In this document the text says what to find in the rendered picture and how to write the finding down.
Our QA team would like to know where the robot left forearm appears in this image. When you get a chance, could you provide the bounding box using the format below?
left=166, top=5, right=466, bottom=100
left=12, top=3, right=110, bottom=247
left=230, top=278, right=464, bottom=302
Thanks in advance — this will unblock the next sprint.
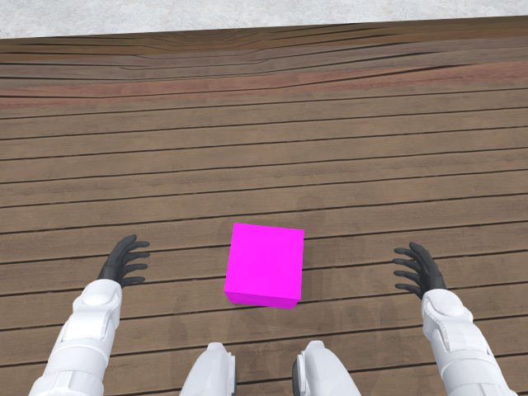
left=28, top=279, right=122, bottom=396

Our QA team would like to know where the right robot shin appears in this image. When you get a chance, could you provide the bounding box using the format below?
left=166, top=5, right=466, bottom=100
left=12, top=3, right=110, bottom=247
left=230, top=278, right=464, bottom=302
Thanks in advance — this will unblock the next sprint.
left=300, top=341, right=325, bottom=396

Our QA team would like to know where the robot right thigh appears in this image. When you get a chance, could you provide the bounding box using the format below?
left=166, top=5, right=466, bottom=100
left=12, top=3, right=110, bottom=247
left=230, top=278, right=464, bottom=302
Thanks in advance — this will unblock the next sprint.
left=297, top=348, right=361, bottom=396

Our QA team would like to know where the robot left hand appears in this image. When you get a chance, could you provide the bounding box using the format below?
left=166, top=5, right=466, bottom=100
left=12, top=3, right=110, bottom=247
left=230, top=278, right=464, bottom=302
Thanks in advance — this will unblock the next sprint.
left=97, top=234, right=150, bottom=289

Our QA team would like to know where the robot right forearm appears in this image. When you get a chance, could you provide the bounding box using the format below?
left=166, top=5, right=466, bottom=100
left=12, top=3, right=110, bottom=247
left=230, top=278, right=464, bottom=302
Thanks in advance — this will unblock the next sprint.
left=422, top=289, right=518, bottom=396

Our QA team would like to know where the carton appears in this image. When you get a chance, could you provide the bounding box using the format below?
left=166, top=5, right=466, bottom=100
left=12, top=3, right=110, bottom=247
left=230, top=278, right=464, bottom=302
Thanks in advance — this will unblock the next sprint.
left=224, top=223, right=304, bottom=309

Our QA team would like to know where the robot right hand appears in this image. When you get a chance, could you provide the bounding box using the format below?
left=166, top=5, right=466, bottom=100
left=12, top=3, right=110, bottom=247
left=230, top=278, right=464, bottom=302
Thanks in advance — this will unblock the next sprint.
left=393, top=242, right=448, bottom=300

